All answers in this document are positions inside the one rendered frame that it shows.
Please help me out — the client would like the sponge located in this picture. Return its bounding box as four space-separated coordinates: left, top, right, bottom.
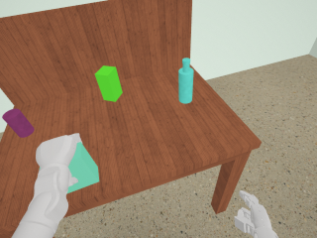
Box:
67 142 99 193

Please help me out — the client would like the robot left hand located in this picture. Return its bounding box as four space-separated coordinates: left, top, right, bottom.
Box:
36 133 83 186

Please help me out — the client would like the table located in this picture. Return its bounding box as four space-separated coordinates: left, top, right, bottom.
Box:
0 0 262 238

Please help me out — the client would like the robot right hand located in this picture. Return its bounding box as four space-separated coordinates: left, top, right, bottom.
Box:
234 190 272 236

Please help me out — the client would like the robot right forearm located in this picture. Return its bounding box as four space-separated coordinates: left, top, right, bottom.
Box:
253 227 278 238

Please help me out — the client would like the robot left forearm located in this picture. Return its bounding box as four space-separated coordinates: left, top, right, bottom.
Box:
11 163 70 238

